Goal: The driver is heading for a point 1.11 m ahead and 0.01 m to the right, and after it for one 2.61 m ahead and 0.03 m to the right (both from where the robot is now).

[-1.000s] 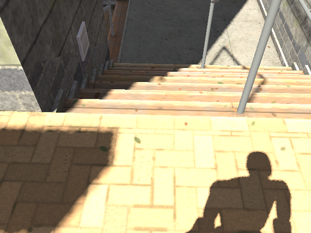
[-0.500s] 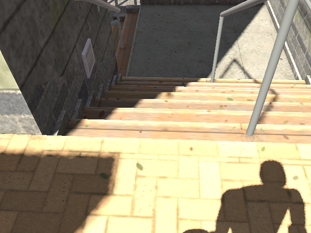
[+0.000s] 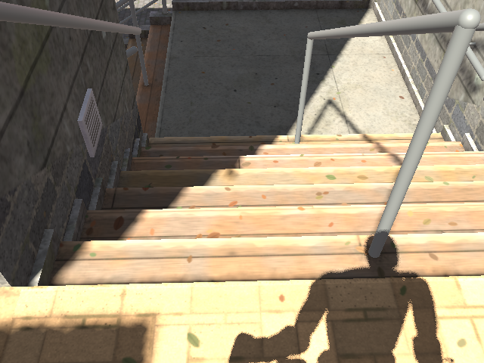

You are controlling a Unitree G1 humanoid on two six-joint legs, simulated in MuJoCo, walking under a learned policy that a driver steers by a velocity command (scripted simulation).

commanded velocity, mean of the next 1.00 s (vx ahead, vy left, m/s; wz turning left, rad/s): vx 0.50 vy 0.00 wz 0.00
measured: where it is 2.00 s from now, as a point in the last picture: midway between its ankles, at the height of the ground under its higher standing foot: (254, 239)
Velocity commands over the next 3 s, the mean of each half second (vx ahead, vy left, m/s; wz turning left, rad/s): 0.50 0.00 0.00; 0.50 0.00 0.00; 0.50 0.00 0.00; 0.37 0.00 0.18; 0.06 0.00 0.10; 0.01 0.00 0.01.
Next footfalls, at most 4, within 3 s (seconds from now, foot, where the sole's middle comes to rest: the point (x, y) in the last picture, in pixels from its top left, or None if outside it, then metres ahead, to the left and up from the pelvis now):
0.30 right None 0.34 -0.17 -0.78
0.86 left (228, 322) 0.63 0.04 -0.78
1.54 right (293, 264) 0.92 -0.20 -0.95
2.08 left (218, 232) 1.19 0.08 -1.13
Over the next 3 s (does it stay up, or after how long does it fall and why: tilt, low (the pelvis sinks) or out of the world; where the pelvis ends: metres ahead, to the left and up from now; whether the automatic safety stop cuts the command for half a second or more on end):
stays up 1.17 -0.04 -0.35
